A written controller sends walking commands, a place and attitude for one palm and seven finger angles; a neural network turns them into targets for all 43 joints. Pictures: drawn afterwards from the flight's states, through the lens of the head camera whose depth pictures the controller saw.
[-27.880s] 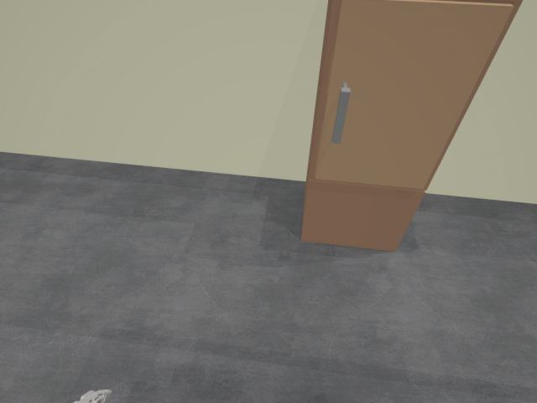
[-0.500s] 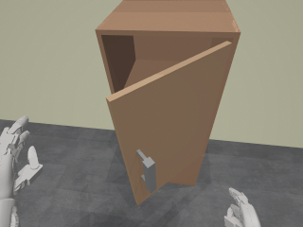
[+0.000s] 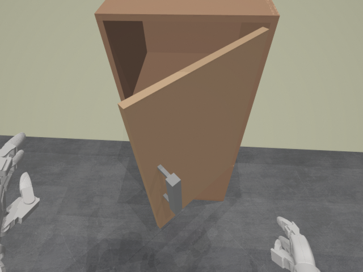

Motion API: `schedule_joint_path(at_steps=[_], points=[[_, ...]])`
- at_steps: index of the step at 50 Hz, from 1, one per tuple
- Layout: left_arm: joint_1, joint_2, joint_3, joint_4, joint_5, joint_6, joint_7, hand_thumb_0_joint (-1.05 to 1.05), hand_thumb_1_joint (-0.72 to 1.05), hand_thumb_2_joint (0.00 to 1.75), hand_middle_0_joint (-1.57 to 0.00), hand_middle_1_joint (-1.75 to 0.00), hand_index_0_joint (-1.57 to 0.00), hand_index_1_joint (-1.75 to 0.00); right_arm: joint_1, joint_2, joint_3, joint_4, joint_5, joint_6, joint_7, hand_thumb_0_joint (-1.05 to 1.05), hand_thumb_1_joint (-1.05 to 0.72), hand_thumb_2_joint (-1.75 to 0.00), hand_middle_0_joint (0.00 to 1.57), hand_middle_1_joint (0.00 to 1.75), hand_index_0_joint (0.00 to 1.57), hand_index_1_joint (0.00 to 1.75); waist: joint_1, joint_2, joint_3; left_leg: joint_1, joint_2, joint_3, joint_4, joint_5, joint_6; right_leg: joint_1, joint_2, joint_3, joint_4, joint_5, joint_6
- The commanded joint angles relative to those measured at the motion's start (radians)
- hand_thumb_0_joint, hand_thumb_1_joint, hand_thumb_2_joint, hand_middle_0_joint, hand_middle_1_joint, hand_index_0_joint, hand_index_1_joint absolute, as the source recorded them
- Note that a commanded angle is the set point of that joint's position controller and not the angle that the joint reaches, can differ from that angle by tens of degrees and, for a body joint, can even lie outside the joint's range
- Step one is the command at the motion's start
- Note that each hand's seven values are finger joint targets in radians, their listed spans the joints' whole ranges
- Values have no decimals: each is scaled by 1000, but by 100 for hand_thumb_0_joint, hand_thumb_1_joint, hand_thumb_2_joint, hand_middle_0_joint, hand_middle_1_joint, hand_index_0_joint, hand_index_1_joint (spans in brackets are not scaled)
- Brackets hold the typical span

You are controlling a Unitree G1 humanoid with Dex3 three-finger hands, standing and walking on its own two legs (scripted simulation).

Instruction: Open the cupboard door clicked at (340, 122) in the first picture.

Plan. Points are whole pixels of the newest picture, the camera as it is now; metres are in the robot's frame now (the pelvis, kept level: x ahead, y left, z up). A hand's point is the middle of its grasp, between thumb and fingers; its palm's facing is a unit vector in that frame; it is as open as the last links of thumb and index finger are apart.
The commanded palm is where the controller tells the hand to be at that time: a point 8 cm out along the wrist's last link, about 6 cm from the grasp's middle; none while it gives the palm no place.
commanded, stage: step back with the hand held close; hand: left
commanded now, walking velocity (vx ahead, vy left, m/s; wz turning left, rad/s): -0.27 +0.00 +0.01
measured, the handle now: (169, 190) +0.32 +0.06 -0.05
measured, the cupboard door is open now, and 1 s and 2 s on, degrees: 46 46 46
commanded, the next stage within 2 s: stop stepping back and stand still in 0.82 s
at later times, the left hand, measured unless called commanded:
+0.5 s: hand out of the picture +0.10 +0.28 +0.15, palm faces +0.44 -0.77 -0.46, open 7.4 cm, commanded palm +0.04 +0.32 +0.17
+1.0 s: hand out of the picture +0.05 +0.25 +0.16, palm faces +0.33 -0.81 -0.48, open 7.4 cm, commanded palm -0.01 +0.30 +0.17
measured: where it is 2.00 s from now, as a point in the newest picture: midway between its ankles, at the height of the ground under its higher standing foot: outside the picture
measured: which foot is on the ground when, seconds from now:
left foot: down 0.00-1.00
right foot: down 0.00-0.56, up 0.58-0.82, down 0.84-1.00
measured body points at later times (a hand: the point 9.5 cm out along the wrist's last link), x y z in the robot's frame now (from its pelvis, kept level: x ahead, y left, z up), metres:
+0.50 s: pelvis -0.09 +0.02 -0.02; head -0.07 +0.03 +0.43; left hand +0.07 +0.32 +0.17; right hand +0.09 -0.22 -0.09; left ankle +0.01 +0.11 -0.74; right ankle +0.00 -0.12 -0.74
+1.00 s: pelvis -0.16 +0.00 -0.01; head -0.13 +0.02 +0.43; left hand +0.03 +0.29 +0.18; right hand +0.02 -0.22 -0.09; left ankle -0.05 +0.10 -0.74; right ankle -0.29 -0.09 -0.73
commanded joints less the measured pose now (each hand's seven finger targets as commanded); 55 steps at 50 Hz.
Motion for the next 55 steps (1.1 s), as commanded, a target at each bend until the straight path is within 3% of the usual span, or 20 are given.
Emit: schedule_joint_path(at_steps=[1,6,16,23,26,28,29,31,32,38,41,43,44,46,47,49,50,51,53,55], points=[[6,233,197,-257,-4,-73,41,0,90,90,-20,-30,-20,-30,-91,-94,-47,-168,6,-32,-16,0,-90,-90,20,30,20,30,9,0,-231,57,32,-47,-11,378,14,70,-53,31,16,389,4],[5,220,192,-258,-1,-86,50,0,90,90,-20,-30,-20,-30,-83,-103,-50,-176,7,-42,-18,0,-90,-90,20,30,20,30,9,56,-178,-45,54,-80,-66,228,23,51,-27,32,39,216,10],[-44,197,192,-234,35,-124,57,0,90,90,-20,-30,-20,-30,-58,-124,-52,-177,2,-87,-10,0,-90,-90,20,30,20,30,-2,19,-68,-422,82,-140,-130,-365,71,123,-19,87,82,-89,11],[-74,213,175,-304,24,-150,81,0,90,90,-20,-30,-20,-30,-8,-97,-45,-130,-2,-113,-6,0,-90,-90,20,30,20,30,-24,-91,-94,-64,-28,-63,177,-203,2,-307,-137,160,-120,-324,-60],[-77,227,190,-328,23,-160,90,0,90,90,-20,-30,-20,-30,-21,-108,-41,-123,-7,-121,-17,0,-90,-90,20,30,20,30,-26,53,-85,-122,33,-158,12,-296,21,-273,-65,82,-18,-328,-20],[-75,215,218,-334,36,-161,88,0,90,90,-20,-30,-20,-30,-46,-128,-43,-144,-8,-133,-21,0,-90,-90,20,30,20,30,-8,262,-95,-500,211,-395,-331,-624,99,81,83,18,390,-181,28],[-105,233,241,-359,47,-163,85,0,90,90,-20,-30,-20,-30,-49,-113,-51,-148,-13,-141,-19,0,-90,-90,20,30,20,30,3,288,-124,-566,271,-460,-396,-627,137,154,107,27,604,-162,27],[-100,266,264,-340,37,-173,85,0,90,90,-20,-30,-20,-30,-35,-84,-62,-126,-16,-158,-9,0,-90,-90,20,30,20,30,-2,156,-156,-376,270,-431,-315,-394,147,-13,90,80,688,-238,12],[-49,235,249,-306,32,-172,82,0,90,90,-20,-30,-20,-30,-46,-89,-65,-118,-17,-167,2,0,-90,-90,20,30,20,30,6,98,-166,-312,256,-389,-272,-335,147,-37,88,83,658,-263,5],[1,177,160,-289,-17,-140,63,0,90,90,-20,-30,-20,-30,-36,-85,-48,-56,-21,-172,33,0,-90,-90,20,30,20,30,-5,178,-194,-70,179,-246,-289,-151,60,-50,90,5,190,-340,-25],[-50,246,179,-315,-8,-159,50,0,90,90,-20,-30,-20,-30,-11,-76,-49,-32,-25,-140,37,0,-90,-90,20,30,20,30,-13,15,-240,112,115,-117,-15,213,1,-95,-58,142,-175,-18,-63],[-128,324,231,-328,-18,-175,56,0,90,90,-20,-30,-20,-30,-79,-65,-32,-54,-12,-131,19,0,-90,-90,20,30,20,30,5,-172,-212,59,26,-39,208,27,-12,-151,-214,228,-149,418,-57],[-151,357,265,-323,-10,-185,59,0,90,90,-20,-30,-20,-30,-99,-68,-24,-70,-17,-146,11,0,-90,-90,20,30,20,30,16,-145,-206,14,4,-16,235,-28,-15,-114,-215,174,-112,537,-52],[-154,352,265,-328,-13,-172,52,0,90,90,-20,-30,-20,-30,-129,-76,-35,-98,14,-143,-4,0,-90,-90,20,30,20,30,11,-310,-263,-36,-49,28,202,69,3,54,-157,92,43,1077,74],[-81,330,271,-305,-15,-146,52,0,90,90,-20,-30,-20,-30,-104,-71,-33,-109,16,-134,-10,0,-90,-90,20,30,20,30,-7,-241,-295,35,-59,47,152,195,21,64,-127,40,124,1097,81],[11,286,258,-310,-29,-122,43,0,90,90,-20,-30,-20,-30,-82,-81,-29,-114,12,-121,-10,0,-90,-90,20,30,20,30,-12,52,-359,304,30,-68,68,684,77,-82,0,0,256,583,73],[26,271,246,-313,-30,-121,41,0,90,90,-20,-30,-20,-30,-62,-89,-28,-103,7,-128,2,0,-90,-90,20,30,20,30,-8,183,-356,306,129,-179,-29,683,117,-129,55,15,348,-13,51],[11,242,207,-290,-33,-122,34,0,90,90,-20,-30,-20,-30,-53,-97,-35,-96,4,-147,15,0,-90,-90,20,30,20,30,-3,228,-267,183,187,-293,-169,328,122,-138,77,49,421,-398,25],[72,250,246,-245,-27,-99,51,0,90,90,-20,-30,-20,-30,-62,-80,-22,-94,-14,-156,12,0,-90,-90,20,30,20,30,6,203,-137,-151,191,-325,-360,-339,104,-10,70,27,356,-403,-15],[109,219,226,-209,-25,-89,58,0,90,90,-20,-30,-20,-30,-49,-82,-26,-105,-10,-148,9,0,-90,-90,20,30,20,30,2,213,-83,-267,116,-193,-344,-385,34,96,87,-55,167,-330,-26]])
